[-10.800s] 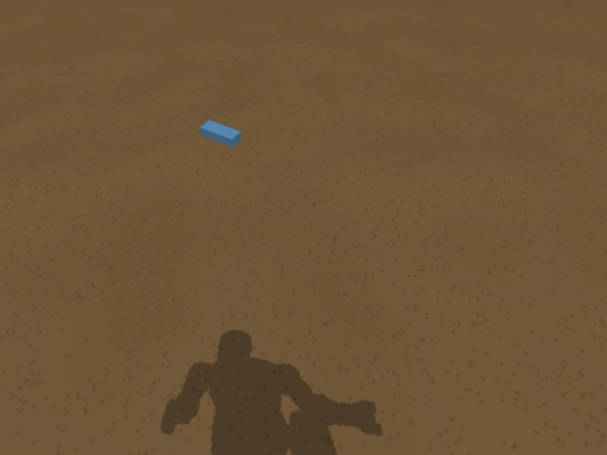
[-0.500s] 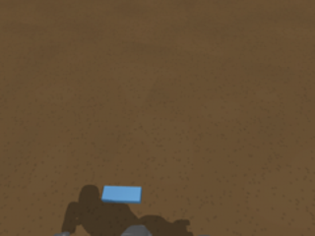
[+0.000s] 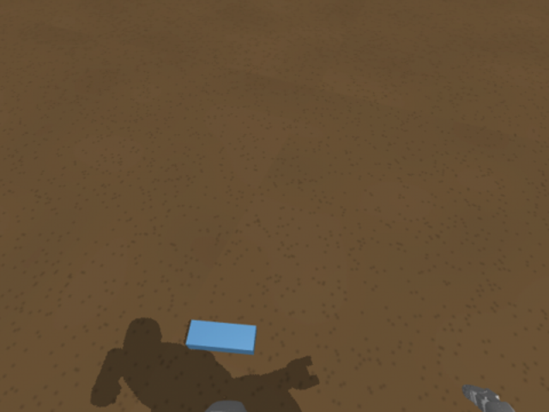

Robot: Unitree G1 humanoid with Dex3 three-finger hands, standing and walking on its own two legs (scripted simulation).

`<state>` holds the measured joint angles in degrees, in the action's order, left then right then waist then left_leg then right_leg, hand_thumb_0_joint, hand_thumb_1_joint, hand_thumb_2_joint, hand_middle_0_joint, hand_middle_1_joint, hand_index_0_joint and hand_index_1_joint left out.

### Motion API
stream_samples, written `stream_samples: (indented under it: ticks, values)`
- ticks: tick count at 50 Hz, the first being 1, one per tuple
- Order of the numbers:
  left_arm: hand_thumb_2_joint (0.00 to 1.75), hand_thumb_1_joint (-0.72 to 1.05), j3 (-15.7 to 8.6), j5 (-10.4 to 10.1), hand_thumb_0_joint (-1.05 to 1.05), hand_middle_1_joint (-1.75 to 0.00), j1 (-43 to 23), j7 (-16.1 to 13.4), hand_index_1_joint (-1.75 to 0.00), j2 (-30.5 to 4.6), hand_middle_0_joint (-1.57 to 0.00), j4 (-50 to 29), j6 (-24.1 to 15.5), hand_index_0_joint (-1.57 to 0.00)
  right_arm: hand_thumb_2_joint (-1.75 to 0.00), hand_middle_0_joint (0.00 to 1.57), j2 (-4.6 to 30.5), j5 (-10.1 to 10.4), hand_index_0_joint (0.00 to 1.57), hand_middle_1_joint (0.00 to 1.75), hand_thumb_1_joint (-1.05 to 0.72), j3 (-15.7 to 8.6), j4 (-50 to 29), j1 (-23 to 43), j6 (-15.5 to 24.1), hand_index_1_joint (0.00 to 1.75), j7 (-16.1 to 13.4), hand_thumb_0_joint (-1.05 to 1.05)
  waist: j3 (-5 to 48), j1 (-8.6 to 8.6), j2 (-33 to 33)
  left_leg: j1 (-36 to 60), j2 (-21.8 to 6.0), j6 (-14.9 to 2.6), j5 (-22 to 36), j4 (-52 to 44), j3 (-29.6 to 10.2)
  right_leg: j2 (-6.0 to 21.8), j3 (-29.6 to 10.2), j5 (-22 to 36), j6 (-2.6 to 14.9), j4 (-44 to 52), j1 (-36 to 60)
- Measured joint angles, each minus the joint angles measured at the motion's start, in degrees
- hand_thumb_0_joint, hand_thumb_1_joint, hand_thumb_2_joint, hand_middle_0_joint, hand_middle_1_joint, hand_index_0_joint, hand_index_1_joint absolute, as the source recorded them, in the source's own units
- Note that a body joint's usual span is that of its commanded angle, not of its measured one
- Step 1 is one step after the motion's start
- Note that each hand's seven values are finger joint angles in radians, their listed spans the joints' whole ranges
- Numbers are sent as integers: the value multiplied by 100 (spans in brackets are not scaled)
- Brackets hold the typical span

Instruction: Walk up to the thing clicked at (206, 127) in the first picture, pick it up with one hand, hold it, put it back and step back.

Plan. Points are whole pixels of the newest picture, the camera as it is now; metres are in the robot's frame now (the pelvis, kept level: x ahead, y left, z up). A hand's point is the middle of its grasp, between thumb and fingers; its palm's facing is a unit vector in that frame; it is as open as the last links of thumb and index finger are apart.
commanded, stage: walk up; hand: left
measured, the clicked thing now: (222, 337) +0.42 +0.21 -0.73
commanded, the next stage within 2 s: stand in 1.02 s
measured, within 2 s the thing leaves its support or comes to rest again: neither
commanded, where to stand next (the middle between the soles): +0.03 -0.01 m, yaw -1 degrees
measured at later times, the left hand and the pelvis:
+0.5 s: hand out of the picture +0.10 +0.25 -0.12, palm faces -0.03 -0.94 -0.34, open 7.4 cm; pelvis +0.00 +0.00 +0.03, yaw -1 degrees
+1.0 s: hand out of the picture +0.08 +0.24 -0.13, palm faces -0.04 -0.95 -0.32, open 7.4 cm; pelvis +0.00 +0.00 +0.03, yaw -2 degrees
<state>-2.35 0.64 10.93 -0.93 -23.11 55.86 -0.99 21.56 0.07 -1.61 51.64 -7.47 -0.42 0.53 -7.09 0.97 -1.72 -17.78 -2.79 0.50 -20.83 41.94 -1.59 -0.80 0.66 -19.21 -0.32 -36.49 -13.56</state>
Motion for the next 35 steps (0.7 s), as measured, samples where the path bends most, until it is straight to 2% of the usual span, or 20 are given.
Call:
stream_samples:
  ticks: [5,12,21,35]
  values:
    - [90,91,182,-2,1,-30,5,129,-30,212,-21,173,69,-20,-90,20,-71,29,20,30,-90,49,262,10,52,30,-10,1,159,-10,158,323,221,-14,305,-634,149,234,-126,-2,-86,108,68]
    - [90,90,236,-40,1,-30,-248,177,-30,279,-21,380,19,-20,-90,20,-153,29,20,30,-90,152,642,125,104,30,34,1,214,-36,209,615,176,10,635,-1255,182,192,-148,338,-71,713,331]
    - [90,91,220,-59,1,-30,-595,176,-30,282,-21,646,23,-20,-90,20,-101,23,20,30,-90,158,1046,251,130,30,16,1,304,-100,184,910,138,42,985,-1911,224,156,-181,702,-60,1360,601]
    - [90,91,159,-26,1,-30,-701,189,-30,277,-20,970,71,-20,-90,20,-118,-21,20,30,-90,146,1334,224,139,29,16,1,406,-130,169,1082,109,61,1202,-2319,269,129,-220,935,-57,1760,749]
